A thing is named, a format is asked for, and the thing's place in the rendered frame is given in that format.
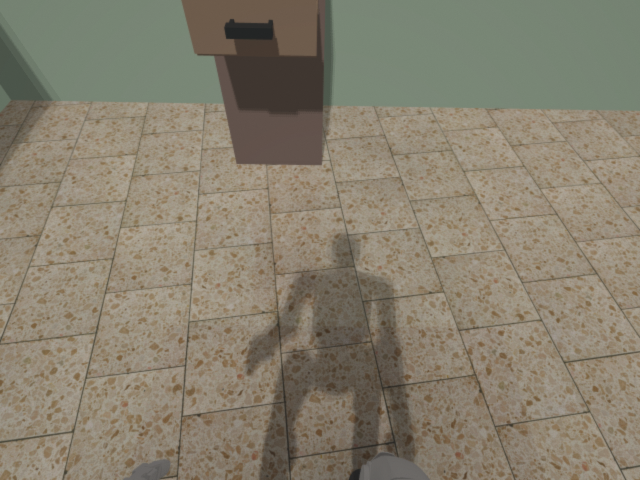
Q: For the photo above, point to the right robot shin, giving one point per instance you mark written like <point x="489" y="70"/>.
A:
<point x="383" y="454"/>

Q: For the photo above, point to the drawer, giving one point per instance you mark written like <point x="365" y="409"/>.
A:
<point x="294" y="27"/>

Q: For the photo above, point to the handle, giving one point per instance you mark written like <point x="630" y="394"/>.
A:
<point x="262" y="31"/>

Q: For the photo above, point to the right robot thigh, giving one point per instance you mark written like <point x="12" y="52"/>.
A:
<point x="391" y="468"/>

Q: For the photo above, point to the cabinet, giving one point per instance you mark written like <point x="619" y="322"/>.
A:
<point x="274" y="105"/>

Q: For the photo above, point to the robot left hand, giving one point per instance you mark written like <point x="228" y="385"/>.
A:
<point x="152" y="471"/>

